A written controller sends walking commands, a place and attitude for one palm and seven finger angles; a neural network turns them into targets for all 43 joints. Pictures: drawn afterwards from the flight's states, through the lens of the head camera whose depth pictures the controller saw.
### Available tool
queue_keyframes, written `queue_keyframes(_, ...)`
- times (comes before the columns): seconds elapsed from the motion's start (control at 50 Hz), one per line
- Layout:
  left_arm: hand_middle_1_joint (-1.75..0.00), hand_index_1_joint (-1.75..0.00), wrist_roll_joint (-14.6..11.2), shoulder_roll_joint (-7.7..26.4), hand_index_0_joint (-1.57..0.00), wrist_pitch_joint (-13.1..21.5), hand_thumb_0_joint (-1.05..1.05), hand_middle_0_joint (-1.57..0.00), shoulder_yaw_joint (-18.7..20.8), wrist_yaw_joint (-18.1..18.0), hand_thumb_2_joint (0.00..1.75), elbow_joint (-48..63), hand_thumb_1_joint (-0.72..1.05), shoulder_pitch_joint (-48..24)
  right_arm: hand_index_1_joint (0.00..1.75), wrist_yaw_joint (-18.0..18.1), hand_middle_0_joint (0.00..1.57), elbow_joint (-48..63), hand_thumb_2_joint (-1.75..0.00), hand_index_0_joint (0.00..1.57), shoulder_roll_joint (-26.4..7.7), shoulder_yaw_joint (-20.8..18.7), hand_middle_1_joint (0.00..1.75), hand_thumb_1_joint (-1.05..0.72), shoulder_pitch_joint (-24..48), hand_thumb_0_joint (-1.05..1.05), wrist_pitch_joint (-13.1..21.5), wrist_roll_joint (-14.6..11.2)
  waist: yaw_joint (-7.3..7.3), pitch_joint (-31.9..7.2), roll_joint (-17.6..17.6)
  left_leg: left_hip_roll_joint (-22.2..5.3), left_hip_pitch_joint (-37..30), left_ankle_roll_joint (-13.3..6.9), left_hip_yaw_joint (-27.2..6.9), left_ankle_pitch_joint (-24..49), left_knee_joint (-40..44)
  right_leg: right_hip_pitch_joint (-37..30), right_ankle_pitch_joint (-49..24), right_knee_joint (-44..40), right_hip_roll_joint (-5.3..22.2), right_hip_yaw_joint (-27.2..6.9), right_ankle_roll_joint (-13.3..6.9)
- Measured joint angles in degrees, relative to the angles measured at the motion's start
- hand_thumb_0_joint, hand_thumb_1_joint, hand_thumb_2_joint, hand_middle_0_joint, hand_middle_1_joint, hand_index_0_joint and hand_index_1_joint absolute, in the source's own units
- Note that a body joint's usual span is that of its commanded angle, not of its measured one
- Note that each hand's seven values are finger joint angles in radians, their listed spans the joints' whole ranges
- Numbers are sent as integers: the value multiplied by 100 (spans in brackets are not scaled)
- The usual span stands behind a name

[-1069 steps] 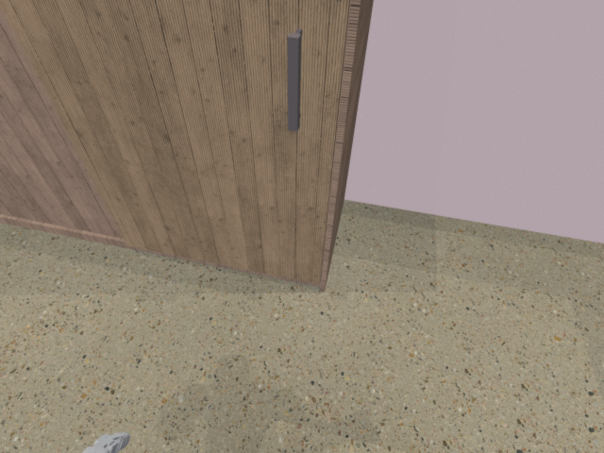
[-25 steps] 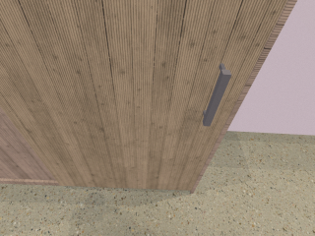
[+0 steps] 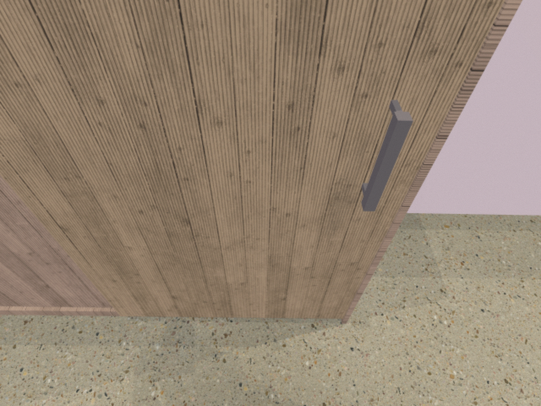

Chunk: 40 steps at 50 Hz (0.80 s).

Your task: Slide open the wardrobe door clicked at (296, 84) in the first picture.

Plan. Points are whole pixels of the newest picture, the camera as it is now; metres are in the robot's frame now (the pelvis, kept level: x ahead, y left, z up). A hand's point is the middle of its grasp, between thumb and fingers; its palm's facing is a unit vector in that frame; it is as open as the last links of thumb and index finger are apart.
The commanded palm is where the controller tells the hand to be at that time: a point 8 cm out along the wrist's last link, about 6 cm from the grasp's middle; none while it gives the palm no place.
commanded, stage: look again from close up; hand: right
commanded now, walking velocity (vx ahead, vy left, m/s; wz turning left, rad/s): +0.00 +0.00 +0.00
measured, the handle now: (380, 159) +0.50 -0.16 +0.09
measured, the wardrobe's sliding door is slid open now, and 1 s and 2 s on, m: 0.00 0.00 0.00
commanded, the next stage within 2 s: raise the hand with hooked fingers in 0.30 s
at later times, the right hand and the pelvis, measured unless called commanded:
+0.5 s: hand out of the picture +0.09 -0.19 -0.11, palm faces +0.22 +0.96 -0.19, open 7.4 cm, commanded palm +0.09 -0.23 -0.06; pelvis -0.01 +0.00 +0.00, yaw +0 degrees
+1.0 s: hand out of the picture +0.12 -0.21 +0.00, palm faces +0.06 +1.00 -0.05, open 9.7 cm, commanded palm +0.11 -0.27 +0.00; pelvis -0.06 -0.01 -0.08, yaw -3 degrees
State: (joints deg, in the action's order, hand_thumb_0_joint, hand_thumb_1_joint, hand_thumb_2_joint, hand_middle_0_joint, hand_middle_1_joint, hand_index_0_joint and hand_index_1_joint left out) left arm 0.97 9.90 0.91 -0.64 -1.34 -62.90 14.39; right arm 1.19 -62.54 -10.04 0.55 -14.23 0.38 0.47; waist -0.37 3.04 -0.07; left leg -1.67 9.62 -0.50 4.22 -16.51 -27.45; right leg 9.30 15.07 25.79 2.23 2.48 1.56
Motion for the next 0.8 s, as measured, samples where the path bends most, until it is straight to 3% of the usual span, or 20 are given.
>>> queue_keyframes(0.42, -30, -30, -8, -38, -20, -5, 0, -20, 15, -3, 90, -89, 91, -19, 30, 40, 20, -75, -90, 20, 24, -31, 30, -90, -31, 1, 42, 12, -30, 12, 26, 76, -1, -32, 55, 128, 143, 101, -73, 40, 76, -41, 28)
queue_keyframes(0.44, -30, -30, -19, -4, -20, 50, 1, -20, 34, -67, 90, 99, 91, 23, 30, 12, 20, 779, -90, 21, 83, -218, 30, -90, -288, 1, -255, -233, -40, 89, 84, 111, -5, -24, 54, 150, 137, 129, -16, 139, 115, -38, 26)
queue_keyframes(0.46, -30, -30, -40, 34, -20, 278, 1, -20, 15, -206, 90, 331, 91, 122, 30, 49, 20, 1861, -90, 21, 105, -276, 30, -90, -594, 1, -332, -419, -94, 172, 105, 99, -18, -21, 27, 152, 97, 89, 5, 149, 105, -11, 15)
queue_keyframes(0.52, -30, -30, -183, 225, -20, 1086, 1, -20, -33, -321, 90, 846, 91, 370, 31, 264, 20, 4132, -89, 21, 79, -185, 31, -88, -1000, 2, 39, -751, -163, -1, 189, -31, 94, 13, 44, 79, -89, 159, -43, 176, -19, -29, -36)
queue_keyframes(0.58, -30, -30, -200, 357, -20, 1495, 1, -20, 6, -275, 90, 1363, 91, 190, 33, 76, 20, 5166, -87, 21, 74, -311, 33, -85, -718, 2, 678, -998, 27, -294, 208, -135, 457, 55, 124, -56, -460, 557, 25, 516, -101, -120, -86)
queue_keyframes(0.64, -30, -30, -128, 355, -20, 1669, 1, -21, 114, -107, 90, 1931, 90, -176, 36, -563, 20, 5237, -85, 21, 65, -596, 37, -80, -293, 1, 1724, -1231, 144, -614, 54, -145, 1216, 28, 50, -251, -1113, 1264, 221, 1128, -72, -72, -69)
queue_keyframes(0.72, -30, -30, -96, 429, -20, 1701, 1, -21, 277, 185, 90, 2709, 90, -550, 42, -1808, 21, 5113, -82, 21, 28, -782, 42, -72, -418, 1, 2850, -1385, 146, -805, -161, -108, 2167, -25, -85, -581, -2100, 2161, 607, 2119, 19, 19, -48)
queue_keyframes(0.76, -30, -30, -123, 509, -20, 1613, 1, -20, 349, 235, 90, 3026, 90, -634, 44, -2218, 22, 5105, -80, 22, -45, -826, 44, -68, -697, 1, 2920, -1404, 74, -852, -242, -112, 2540, -6, -114, -756, -2545, 2528, 785, 2566, 40, 25, -25)
queue_keyframes(0.8, -30, -30, -165, 584, -20, 1503, 1, -20, 388, 198, 90, 3274, 90, -643, 47, -2360, 22, 5180, -78, 23, -105, -889, 47, -63, -1016, 1, 2733, -1512, -21, -850, -305, -128, 2783, -10, -93, -899, -2878, 2799, 927, 2921, 37, -15, -54)
